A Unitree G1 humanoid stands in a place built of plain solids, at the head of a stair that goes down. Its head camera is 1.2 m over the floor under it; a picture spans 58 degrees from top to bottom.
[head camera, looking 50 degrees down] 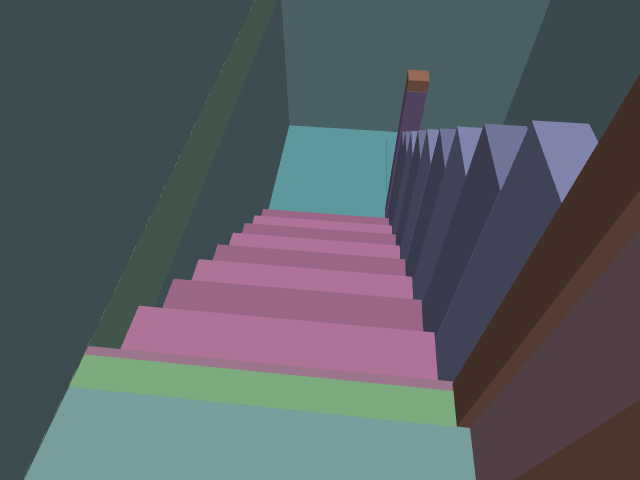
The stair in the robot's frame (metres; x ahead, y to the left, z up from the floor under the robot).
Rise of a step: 0.19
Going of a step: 0.25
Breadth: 1.08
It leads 6 degrees to the right of straight ahead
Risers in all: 9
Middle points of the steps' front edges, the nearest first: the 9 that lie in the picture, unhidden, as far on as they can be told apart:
0.54 0.16 0.00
0.79 0.13 -0.18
1.04 0.11 -0.37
1.29 0.08 -0.55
1.54 0.06 -0.74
1.79 0.03 -0.92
2.04 0.00 -1.11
2.29 -0.02 -1.29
2.55 -0.05 -1.48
